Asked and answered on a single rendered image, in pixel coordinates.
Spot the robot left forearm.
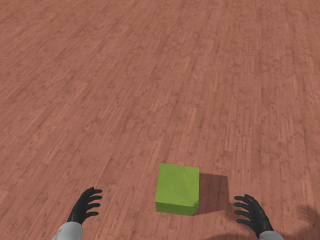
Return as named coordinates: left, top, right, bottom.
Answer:
left=52, top=221, right=83, bottom=240

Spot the carton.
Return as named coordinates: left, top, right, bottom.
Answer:
left=155, top=163, right=199, bottom=216

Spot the right robot hand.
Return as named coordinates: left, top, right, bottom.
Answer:
left=233, top=194, right=274, bottom=239

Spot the left robot hand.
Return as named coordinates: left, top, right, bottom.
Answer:
left=67, top=187, right=102, bottom=225

